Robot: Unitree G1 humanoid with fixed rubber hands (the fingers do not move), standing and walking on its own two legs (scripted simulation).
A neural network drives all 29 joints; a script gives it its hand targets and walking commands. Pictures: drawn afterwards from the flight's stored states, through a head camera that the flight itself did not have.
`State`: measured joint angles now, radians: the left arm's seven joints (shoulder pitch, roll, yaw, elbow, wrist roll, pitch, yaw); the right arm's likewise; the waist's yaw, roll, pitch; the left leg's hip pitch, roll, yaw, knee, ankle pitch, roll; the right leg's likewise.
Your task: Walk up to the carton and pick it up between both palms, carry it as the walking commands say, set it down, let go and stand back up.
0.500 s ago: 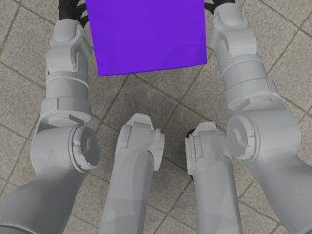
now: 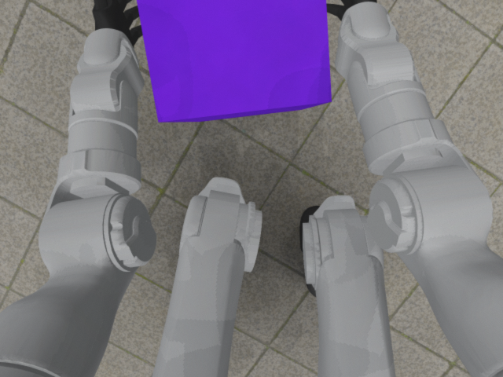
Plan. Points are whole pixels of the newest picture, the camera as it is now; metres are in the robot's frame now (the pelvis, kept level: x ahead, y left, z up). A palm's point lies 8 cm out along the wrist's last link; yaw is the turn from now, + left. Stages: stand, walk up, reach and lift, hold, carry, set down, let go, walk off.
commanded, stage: set down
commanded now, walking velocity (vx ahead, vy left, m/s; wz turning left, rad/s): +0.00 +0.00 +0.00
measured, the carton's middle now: (239, 41) +0.52 +0.10 -0.24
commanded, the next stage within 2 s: none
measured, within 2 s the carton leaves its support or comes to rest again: rests again in 0.50 s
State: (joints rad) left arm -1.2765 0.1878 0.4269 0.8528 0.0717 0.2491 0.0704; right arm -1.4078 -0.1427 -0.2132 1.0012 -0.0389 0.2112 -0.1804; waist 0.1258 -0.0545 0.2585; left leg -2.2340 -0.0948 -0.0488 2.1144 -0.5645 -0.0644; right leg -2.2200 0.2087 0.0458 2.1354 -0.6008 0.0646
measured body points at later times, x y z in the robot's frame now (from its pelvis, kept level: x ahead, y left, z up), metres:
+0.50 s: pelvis +0.00 +0.00 -0.01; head +0.36 +0.04 +0.25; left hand +0.50 +0.24 -0.19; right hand +0.56 -0.05 -0.19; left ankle +0.11 +0.12 -0.36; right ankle +0.10 -0.11 -0.36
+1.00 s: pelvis +0.00 +0.00 -0.02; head +0.36 +0.03 +0.24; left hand +0.50 +0.24 -0.19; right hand +0.56 -0.05 -0.20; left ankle +0.11 +0.12 -0.36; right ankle +0.10 -0.11 -0.36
